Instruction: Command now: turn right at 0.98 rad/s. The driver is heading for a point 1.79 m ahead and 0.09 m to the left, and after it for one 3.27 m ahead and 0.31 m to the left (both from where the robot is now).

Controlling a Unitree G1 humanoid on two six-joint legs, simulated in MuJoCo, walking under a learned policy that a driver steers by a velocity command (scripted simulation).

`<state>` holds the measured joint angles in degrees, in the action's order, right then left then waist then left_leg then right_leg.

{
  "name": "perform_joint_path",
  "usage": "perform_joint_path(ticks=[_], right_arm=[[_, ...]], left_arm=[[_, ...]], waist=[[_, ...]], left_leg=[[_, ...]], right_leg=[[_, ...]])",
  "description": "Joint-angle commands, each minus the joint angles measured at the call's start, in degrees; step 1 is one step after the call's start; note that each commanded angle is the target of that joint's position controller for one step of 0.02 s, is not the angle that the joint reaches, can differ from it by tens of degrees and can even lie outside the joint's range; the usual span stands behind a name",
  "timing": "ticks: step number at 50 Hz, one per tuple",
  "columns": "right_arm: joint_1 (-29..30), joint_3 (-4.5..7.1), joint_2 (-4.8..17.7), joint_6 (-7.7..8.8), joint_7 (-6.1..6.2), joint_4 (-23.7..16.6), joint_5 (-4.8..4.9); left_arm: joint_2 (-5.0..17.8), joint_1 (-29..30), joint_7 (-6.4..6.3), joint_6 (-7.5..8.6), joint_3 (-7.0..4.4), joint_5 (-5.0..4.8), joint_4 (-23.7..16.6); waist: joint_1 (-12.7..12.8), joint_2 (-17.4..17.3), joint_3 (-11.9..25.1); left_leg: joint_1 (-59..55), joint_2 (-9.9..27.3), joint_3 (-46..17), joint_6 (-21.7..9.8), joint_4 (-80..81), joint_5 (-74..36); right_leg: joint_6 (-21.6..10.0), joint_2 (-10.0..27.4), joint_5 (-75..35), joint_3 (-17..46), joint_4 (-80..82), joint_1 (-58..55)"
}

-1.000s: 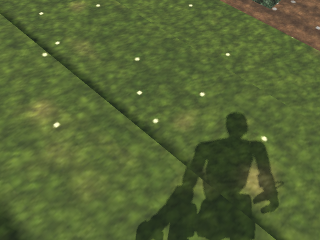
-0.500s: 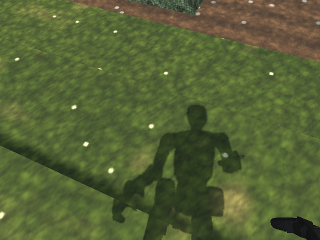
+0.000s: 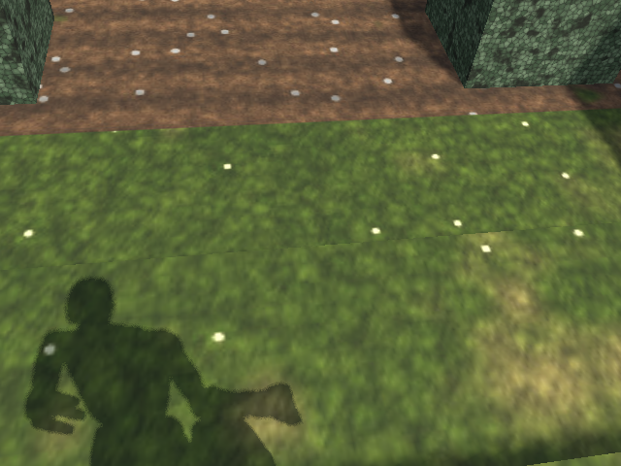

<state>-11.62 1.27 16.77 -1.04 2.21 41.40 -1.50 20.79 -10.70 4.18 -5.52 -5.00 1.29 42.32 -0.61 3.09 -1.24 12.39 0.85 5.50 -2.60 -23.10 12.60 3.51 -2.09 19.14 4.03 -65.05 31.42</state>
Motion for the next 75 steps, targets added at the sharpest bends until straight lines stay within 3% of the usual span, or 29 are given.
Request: perform_joint_path(ticks=[1, 6, 10, 11, 12, 13, 14, 16, 18, 22, 30, 33, 34, 35, 36, 37, 39, 41, 43, 46, 53, 58, 62, 63, 64, 65, 66, 68, 75], right_arm=[[-6.21, 3.18, 10.68, 0.40, -0.29, -1.17, 0.09], [-3.60, 3.98, 10.76, 0.42, -1.79, -2.33, -0.15], [-3.50, 4.74, 10.91, 0.39, -3.04, -2.79, 1.41], [-5.11, 4.76, 10.59, 0.09, -3.12, -2.04, 1.76], [-7.59, 3.83, 7.04, -0.38, -3.31, -2.81, 1.20], [-4.21, 2.31, 3.43, -1.18, -3.04, -7.12, -0.08], [-0.88, 2.65, 5.91, -1.88, -2.51, -6.14, 0.22], [-2.95, 2.16, 4.22, -2.23, -2.88, -2.88, 2.15], [-7.57, 2.54, 5.33, -2.80, -3.30, 0.96, 0.99], [-6.89, 3.15, 5.88, -2.65, -4.35, 1.01, 1.42], [-2.66, 3.36, 3.55, -2.88, -5.18, -3.52, 1.47], [-4.31, 3.68, 2.79, -2.43, -5.12, -4.17, 1.66], [-6.69, 3.91, 3.32, -1.64, -4.65, -3.77, 1.25], [-9.80, 5.61, 10.25, -0.52, -3.78, -3.63, 0.25], [-14.23, 7.62, 18.18, -0.42, -4.05, -3.15, 1.49], [-15.99, 7.61, 16.74, -0.66, -3.95, -2.85, 2.05], [-7.49, 6.06, 11.79, -1.90, -2.77, -4.19, 1.63], [-2.97, 5.23, 9.47, -2.35, -2.17, -5.66, 1.95], [-6.09, 5.46, 10.08, -1.78, -2.92, -4.95, 1.88], [-8.78, 5.58, 11.32, -1.02, -3.57, -3.97, 1.36], [-12.10, 5.15, 11.52, 1.45, -2.92, -2.24, 1.12], [-15.47, 4.41, 11.25, 3.30, -2.90, -0.41, 0.42], [-12.80, 3.76, 11.10, 3.82, -1.65, 1.32, 0.54], [-12.07, 3.36, 10.35, 3.81, -1.24, 1.91, 0.78], [-11.73, 2.38, 7.70, 3.96, -0.92, 0.46, 0.91], [-14.97, 2.23, 5.36, 4.07, -1.37, -1.49, 0.63], [-12.24, 2.81, 9.81, 3.97, -1.19, -0.98, -1.11], [-6.46, 2.55, 9.64, 3.85, -1.24, -1.16, -0.59], [-1.31, 1.40, 5.31, -0.52, -1.94, -3.00, -1.51]], left_arm=[[2.70, 4.68, 0.35, 0.49, 0.01, -0.65, -5.59], [0.63, 6.59, 0.28, 0.13, 0.79, -1.80, -7.38], [1.09, 4.51, -0.70, 0.23, 0.14, -1.43, -7.54], [1.76, 0.96, -1.41, 0.95, -0.03, -0.39, -6.15], [7.37, -1.13, -2.22, 2.01, -1.08, 0.47, -5.80], [12.93, -3.41, -2.49, 2.36, -2.33, -1.42, -6.35], [8.07, -6.67, -2.82, 2.74, -1.20, -1.98, -5.37], [-0.84, 2.66, -4.00, 3.15, 2.60, -0.57, -4.31], [-3.16, 6.80, -5.20, 3.70, 4.01, 0.09, -3.32], [2.11, 4.14, -5.43, 3.38, 2.50, -0.41, -1.16], [1.94, 3.17, -5.44, 3.69, 1.57, 0.18, -0.93], [2.71, 4.24, -5.07, 3.68, 0.87, -0.26, -1.11], [2.95, 3.86, -4.86, 3.61, 0.49, -0.47, -0.78], [0.95, 2.86, -4.52, 3.45, 0.70, -0.44, -1.86], [-1.61, 9.05, -4.29, 2.72, 1.77, -0.12, -6.88], [-0.44, 9.23, -4.49, 2.51, 1.84, 0.42, -6.07], [0.47, 8.03, -4.58, 3.40, 1.55, -0.57, -4.54], [1.94, 5.46, -4.65, 3.35, 1.17, 0.79, -3.37], [2.00, 3.60, -3.47, 2.94, 1.26, 1.55, -2.84], [2.62, 7.24, -2.67, 3.18, 1.11, 1.88, -3.43], [2.31, 12.74, -3.01, 6.03, 1.92, 1.11, -3.72], [2.93, 15.54, -2.17, 7.45, 2.20, 0.77, -4.38], [2.93, 0.79, -2.57, 7.94, 1.86, 0.69, -0.26], [3.47, -5.82, -2.99, 8.28, 1.43, 0.76, 1.54], [6.56, -14.34, -3.37, 8.63, 0.88, 0.86, 1.97], [12.84, -12.86, -3.22, 8.08, -0.55, -0.16, 1.47], [9.40, -11.49, -2.24, 7.75, -0.39, -2.25, 1.31], [6.06, -7.28, -1.95, 7.89, 0.01, -1.83, -0.64], [6.39, -9.96, -4.03, 6.03, -0.66, -2.10, -0.39]], waist=[[-3.03, -13.59, 2.26], [-2.01, -15.03, 4.38], [-0.16, -13.76, 5.90], [1.72, -8.78, 7.07], [1.58, 5.87, 8.19], [3.17, 13.66, 9.11], [6.40, 5.64, 10.67], [0.47, 4.32, 4.54], [-1.65, 5.96, 2.41], [0.28, 3.50, 1.48], [1.30, 3.47, 0.67], [-0.59, 2.35, 2.60], [-2.52, -0.91, 3.81], [-3.12, -14.79, 4.51], [-4.57, -21.18, 4.56], [-5.51, -12.32, 5.61], [-1.39, -6.53, 0.25], [0.47, -7.22, 1.85], [-0.33, -6.32, 5.41], [-2.11, -8.55, 0.44], [-4.33, -11.17, -1.68], [-6.66, -10.89, -3.88], [1.18, -8.34, -0.81], [4.60, -5.28, 2.07], [7.54, 0.91, 9.28], [2.48, 12.80, 10.38], [2.67, 6.58, 6.47], [1.94, 0.13, 2.09], [-0.17, -0.43, 6.28]], left_leg=[[-14.53, 14.53, -7.46, -7.81, 2.12, -28.52], [-7.69, 16.37, 0.28, -5.86, -0.92, -28.26], [-5.35, 19.22, 3.38, -1.63, -9.84, -24.55], [0.68, 17.27, 5.36, 1.15, -17.13, -20.20], [15.53, 11.37, 8.09, 4.50, -31.17, 7.70], [26.30, 3.77, 4.88, 6.72, -39.09, 25.29], [24.32, 5.62, -1.39, 6.43, -43.35, 23.51], [17.71, 6.22, -4.65, 5.46, -37.64, 15.45], [10.79, 3.33, -4.36, 5.03, -32.06, 10.09], [11.80, 0.65, -3.69, 3.62, -30.05, 10.23], [10.79, 1.22, -0.45, 0.82, -23.91, 14.02], [5.02, -0.19, 0.75, -1.08, -14.42, 10.14], [-0.96, -0.23, -2.23, -2.13, -6.46, 2.70], [-8.13, 10.44, -21.94, -5.71, 2.79, -11.78], [-12.12, 20.76, -42.38, -15.87, 3.69, -33.71], [-14.44, 20.30, -38.99, -18.26, 3.38, -30.24], [-9.19, 13.24, -29.05, -14.25, 3.57, -20.65], [-7.31, 8.29, -24.56, -11.15, 3.11, -24.25], [-8.02, 6.00, -26.93, -10.76, 7.03, 2.69], [-6.68, 5.92, -33.71, -11.07, 12.37, 24.19], [-7.57, 4.57, -36.02, -11.38, 9.52, 16.79], [-7.28, 6.61, -33.86, -10.86, 10.88, 8.47], [-2.42, 5.66, -23.42, -5.85, -1.25, -34.32], [-2.13, 3.53, -18.90, -3.91, -11.37, -40.02], [3.04, 1.01, -14.40, -1.52, -28.08, -27.51], [19.80, -9.23, -7.59, 1.75, -44.24, 15.59], [26.21, -6.87, -11.79, 1.23, -48.30, 16.93], [24.90, -2.60, -11.29, 2.13, -49.50, 10.12], [20.80, -1.46, -7.68, 6.58, -39.19, 6.53]], right_leg=[[0.64, 0.93, 3.58, -4.50, 6.60, 7.29], [-2.12, 1.31, 4.83, -9.57, 18.20, -6.88], [-5.25, 0.16, 2.29, -10.73, 32.29, -16.39], [-6.45, 0.16, -5.30, -6.71, 42.49, -25.12], [-9.14, 13.07, -19.28, 11.10, 47.46, -36.06], [-19.28, 26.59, -48.44, 22.60, 43.68, -35.43], [-21.71, 24.87, -55.33, 15.49, 41.83, -35.65], [-17.04, 16.92, -44.78, 4.06, 44.76, -27.62], [-13.80, 12.94, -44.86, -2.67, 45.84, -24.14], [-13.65, 15.48, -38.64, -4.81, 44.24, -26.41], [-14.23, 21.13, -27.94, -4.64, 42.10, -24.60], [-10.66, 20.79, -25.55, -7.72, 35.69, -23.46], [-7.33, 18.88, -20.25, -10.83, 28.89, -19.73], [-2.93, 11.39, -2.74, -16.11, 11.06, -8.52], [-0.51, -0.53, 22.32, -10.04, 2.09, 7.43], [-0.66, 1.59, 20.40, -2.66, -4.39, 9.87], [-1.10, 4.03, 8.02, -1.05, -4.16, 10.70], [-0.34, 3.94, 1.39, -1.33, -2.26, 7.04], [-0.04, 3.75, -1.79, -1.03, -0.12, 6.04], [0.92, 3.42, -4.39, -0.19, 6.86, 10.50], [2.14, 2.55, -10.54, 0.57, 21.98, 10.84], [-1.84, 2.64, -8.86, -2.93, 29.61, 3.84], [-6.64, -2.49, -6.96, -6.31, 33.37, -18.92], [-8.55, -2.33, -8.37, -4.19, 37.59, -25.80], [-12.32, 8.41, -1.39, 12.10, 41.75, -36.28], [-20.65, 20.51, -10.79, 38.30, 45.65, -43.90], [-23.25, 19.52, -18.29, 41.57, 45.82, -41.54], [-22.74, 15.85, -39.04, 27.18, 44.05, -33.60], [-18.54, 7.37, -63.43, 17.45, 42.23, -27.07]])
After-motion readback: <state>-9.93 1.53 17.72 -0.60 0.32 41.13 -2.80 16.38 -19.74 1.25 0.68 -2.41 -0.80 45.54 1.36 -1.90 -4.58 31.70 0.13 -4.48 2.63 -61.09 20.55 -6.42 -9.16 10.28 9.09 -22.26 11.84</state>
